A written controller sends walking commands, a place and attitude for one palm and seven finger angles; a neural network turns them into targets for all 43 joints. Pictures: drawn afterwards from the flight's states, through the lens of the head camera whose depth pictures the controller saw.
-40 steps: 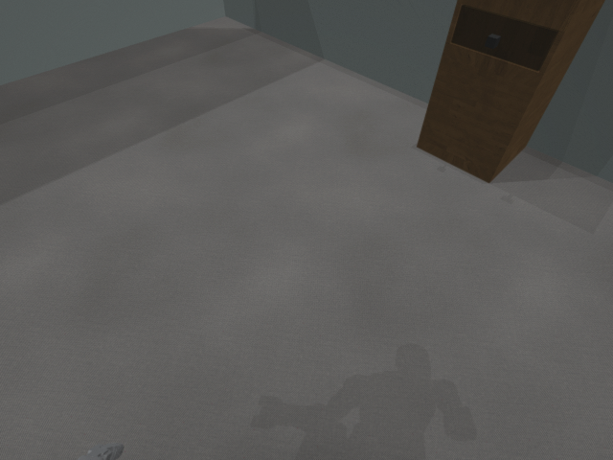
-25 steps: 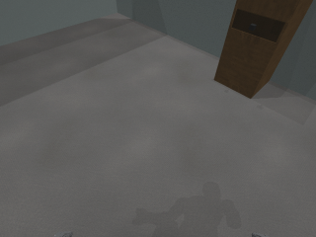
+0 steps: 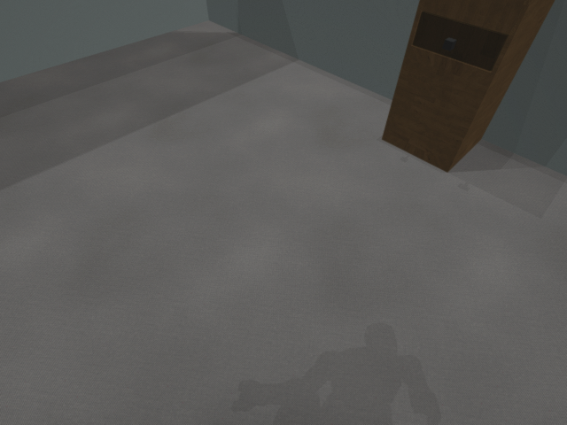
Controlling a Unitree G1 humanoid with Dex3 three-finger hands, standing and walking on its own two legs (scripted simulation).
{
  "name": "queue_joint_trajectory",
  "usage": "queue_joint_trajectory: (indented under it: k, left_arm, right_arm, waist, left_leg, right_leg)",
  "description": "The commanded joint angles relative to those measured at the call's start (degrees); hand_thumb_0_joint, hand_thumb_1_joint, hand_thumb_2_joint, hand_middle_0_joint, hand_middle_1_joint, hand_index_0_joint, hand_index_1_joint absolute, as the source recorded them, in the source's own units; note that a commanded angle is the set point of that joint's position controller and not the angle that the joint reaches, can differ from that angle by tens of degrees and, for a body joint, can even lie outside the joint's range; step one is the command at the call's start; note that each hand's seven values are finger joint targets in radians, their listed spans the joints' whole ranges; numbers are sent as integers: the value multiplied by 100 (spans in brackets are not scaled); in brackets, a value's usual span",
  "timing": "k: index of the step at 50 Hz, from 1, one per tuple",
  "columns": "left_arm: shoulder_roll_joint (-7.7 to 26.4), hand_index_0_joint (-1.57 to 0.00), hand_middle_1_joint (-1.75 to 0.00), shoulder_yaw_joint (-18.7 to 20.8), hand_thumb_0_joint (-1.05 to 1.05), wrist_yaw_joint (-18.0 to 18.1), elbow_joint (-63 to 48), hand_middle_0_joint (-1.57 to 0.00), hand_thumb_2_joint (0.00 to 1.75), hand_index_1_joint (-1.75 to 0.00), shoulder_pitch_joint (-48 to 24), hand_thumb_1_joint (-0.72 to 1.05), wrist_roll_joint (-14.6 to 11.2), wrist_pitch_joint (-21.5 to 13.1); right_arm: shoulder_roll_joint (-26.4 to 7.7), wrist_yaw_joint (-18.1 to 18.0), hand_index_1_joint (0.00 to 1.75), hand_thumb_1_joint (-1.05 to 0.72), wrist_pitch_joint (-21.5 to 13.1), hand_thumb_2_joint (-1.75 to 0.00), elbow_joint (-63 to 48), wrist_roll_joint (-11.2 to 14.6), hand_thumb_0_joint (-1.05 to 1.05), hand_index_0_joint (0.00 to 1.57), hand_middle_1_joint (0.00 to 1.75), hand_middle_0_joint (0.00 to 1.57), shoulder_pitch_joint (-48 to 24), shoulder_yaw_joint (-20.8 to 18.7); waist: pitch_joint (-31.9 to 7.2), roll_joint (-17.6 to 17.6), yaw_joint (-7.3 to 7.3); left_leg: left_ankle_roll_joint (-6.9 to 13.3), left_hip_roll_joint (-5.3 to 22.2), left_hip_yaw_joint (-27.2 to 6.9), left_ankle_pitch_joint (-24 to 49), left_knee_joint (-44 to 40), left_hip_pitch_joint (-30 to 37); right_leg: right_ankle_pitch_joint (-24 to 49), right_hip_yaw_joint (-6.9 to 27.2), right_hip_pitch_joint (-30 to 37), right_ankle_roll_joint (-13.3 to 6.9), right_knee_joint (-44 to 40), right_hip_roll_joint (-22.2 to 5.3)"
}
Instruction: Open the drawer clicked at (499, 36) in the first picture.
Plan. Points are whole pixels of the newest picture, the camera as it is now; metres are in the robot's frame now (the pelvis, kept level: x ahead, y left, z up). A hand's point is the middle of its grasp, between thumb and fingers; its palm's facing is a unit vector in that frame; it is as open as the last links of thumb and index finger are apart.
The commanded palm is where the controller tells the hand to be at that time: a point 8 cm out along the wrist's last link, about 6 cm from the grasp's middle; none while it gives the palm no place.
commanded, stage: stand and wait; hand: left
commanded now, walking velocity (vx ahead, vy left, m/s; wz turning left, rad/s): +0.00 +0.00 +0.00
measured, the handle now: (451, 43) +1.68 -0.66 -0.13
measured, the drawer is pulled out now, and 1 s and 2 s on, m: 0.00 0.00 0.00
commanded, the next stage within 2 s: look at it before walking up in 0.14 s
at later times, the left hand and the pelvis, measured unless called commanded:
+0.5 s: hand out of the picture +0.07 +0.24 -0.16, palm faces -0.03 -0.94 -0.33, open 7.4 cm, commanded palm none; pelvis +0.00 +0.00 +0.00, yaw +0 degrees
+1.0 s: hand out of the picture +0.08 +0.23 -0.16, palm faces -0.03 -0.95 -0.31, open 7.4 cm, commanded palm none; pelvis +0.02 -0.01 +0.00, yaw -2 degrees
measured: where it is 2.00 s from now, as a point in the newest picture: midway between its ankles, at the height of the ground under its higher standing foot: (298, 400)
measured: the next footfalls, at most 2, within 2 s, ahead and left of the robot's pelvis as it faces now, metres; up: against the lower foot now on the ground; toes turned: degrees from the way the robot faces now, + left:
left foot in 1.52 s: +0.36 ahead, +0.09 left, +0.00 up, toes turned -4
right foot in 1.94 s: +0.42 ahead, -0.18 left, +0.00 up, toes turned -27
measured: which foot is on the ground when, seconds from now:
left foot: down 0.00-1.00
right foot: down 0.00-1.00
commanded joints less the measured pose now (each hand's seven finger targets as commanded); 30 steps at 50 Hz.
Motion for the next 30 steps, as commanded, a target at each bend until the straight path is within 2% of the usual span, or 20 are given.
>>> queue_joint_trajectory:
  k: [1,8,16,22,26,30]
  left_arm:
    - [1178,-20,-30,238,0,52,-389,-20,90,-30,-294,90,20,-162]
    - [1169,-20,-30,240,0,45,-385,-20,90,-30,-321,90,30,-156]
    - [1165,-20,-30,243,0,54,-388,-20,90,-30,-278,90,28,-183]
    - [1167,-20,-30,241,0,52,-364,-20,90,-30,-288,90,28,-177]
    - [1171,-20,-30,240,0,51,-362,-20,90,-30,-308,90,32,-172]
    - [1177,-20,-30,246,0,52,-352,-20,90,-30,-275,90,30,-179]
  right_arm:
    - [-1172,-94,30,-90,-155,-90,-399,-17,0,20,30,20,-374,-220]
    - [-1175,-88,30,-90,-154,-90,-386,-18,0,20,30,20,-346,-216]
    - [-1161,-92,30,-90,-164,-90,-385,-10,0,20,30,20,-372,-219]
    - [-1169,-96,30,-90,-165,-90,-371,-10,0,20,30,20,-387,-218]
    - [-1170,-96,30,-90,-159,-90,-374,-5,0,20,30,20,-407,-211]
    - [-1182,-101,30,-90,-166,-90,-378,-3,0,20,30,20,-408,-211]
  waist:
    - [-293,-37,-9]
    - [-219,-67,-16]
    - [-398,-69,-17]
    - [-395,33,-18]
    - [-298,-32,-9]
    - [-448,13,-9]
  left_leg:
    - [176,694,-635,419,-448,-17]
    - [170,689,-659,287,-507,-82]
    - [163,714,-610,677,-409,82]
    - [152,717,-614,676,-446,94]
    - [152,720,-618,651,-477,49]
    - [154,733,-602,849,-433,167]
  right_leg:
    - [268,568,-57,-242,-491,-595]
    - [111,584,-121,-234,-527,-578]
    - [589,564,-18,-242,-472,-608]
    - [593,558,9,-233,-477,-593]
    - [570,542,-12,-226,-493,-591]
    - [776,535,68,-233,-470,-597]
